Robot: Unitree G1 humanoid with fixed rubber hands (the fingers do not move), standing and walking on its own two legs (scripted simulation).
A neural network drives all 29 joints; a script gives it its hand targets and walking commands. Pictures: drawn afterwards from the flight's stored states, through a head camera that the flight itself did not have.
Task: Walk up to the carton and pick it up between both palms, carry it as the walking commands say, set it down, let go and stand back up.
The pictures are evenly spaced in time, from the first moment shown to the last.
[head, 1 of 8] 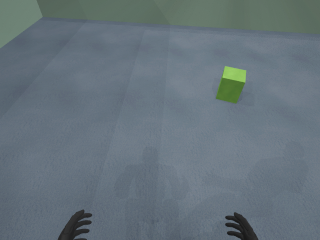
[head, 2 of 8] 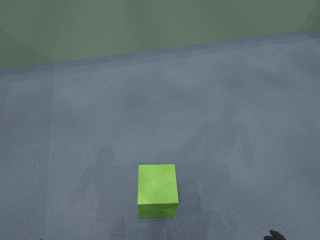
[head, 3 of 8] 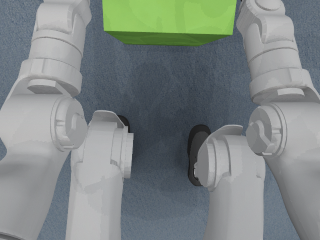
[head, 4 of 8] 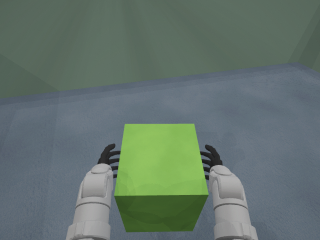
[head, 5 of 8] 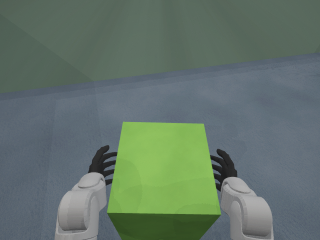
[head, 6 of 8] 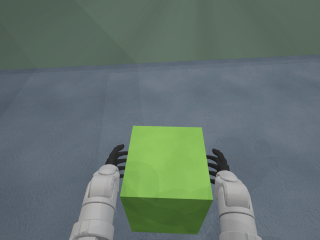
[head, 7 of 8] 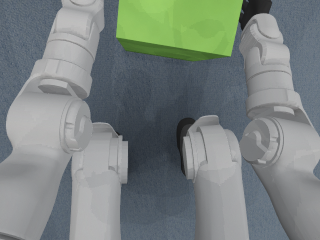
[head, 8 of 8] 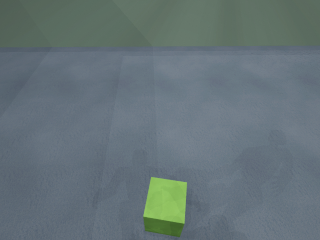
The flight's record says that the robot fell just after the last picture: no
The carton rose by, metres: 0.68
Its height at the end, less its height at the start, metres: +0.00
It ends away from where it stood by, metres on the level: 0.77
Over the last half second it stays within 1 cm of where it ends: yes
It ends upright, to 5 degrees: yes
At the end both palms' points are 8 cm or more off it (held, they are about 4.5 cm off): yes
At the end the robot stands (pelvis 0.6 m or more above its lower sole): yes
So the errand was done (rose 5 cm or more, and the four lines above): yes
